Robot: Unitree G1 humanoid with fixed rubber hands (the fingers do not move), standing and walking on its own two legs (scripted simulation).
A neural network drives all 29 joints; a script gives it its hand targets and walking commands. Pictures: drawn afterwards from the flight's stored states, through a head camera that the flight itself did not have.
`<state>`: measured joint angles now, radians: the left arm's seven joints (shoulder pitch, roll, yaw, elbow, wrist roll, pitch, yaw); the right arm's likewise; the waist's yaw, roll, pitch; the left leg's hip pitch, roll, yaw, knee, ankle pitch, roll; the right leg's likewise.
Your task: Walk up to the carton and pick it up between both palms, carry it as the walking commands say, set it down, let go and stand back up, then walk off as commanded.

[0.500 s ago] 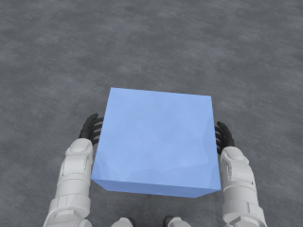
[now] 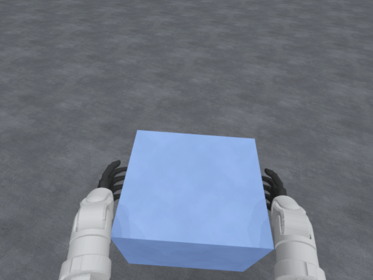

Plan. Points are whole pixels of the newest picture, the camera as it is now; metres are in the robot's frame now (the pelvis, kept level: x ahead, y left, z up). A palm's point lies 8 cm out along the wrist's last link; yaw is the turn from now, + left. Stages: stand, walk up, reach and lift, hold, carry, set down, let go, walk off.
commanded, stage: reach and lift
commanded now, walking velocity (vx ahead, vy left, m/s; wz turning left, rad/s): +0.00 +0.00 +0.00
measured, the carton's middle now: (190, 201) +0.33 -0.02 -0.05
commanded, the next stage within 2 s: hold in 1.36 s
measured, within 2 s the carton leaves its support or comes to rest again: neither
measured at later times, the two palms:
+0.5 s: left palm (101, 189) +0.30 +0.18 +0.06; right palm (283, 197) +0.29 -0.21 +0.05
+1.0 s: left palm (97, 193) +0.29 +0.18 +0.05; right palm (279, 195) +0.29 -0.20 +0.05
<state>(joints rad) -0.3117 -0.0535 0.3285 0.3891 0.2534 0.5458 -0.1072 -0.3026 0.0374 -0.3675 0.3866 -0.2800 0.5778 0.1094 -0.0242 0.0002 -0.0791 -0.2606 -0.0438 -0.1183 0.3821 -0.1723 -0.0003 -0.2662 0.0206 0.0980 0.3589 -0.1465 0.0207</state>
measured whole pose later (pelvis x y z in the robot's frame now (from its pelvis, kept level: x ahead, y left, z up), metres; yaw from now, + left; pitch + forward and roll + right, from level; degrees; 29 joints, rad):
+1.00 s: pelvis +0.01 +0.00 +0.01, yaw +0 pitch -5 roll +0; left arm -0.20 -0.07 0.28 0.16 0.25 0.71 -0.11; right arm -0.22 0.03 -0.28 0.22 -0.27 0.72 0.13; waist 0.01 0.00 0.00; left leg -0.01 -0.03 -0.11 0.26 -0.15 0.00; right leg -0.03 0.02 0.10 0.25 -0.13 0.01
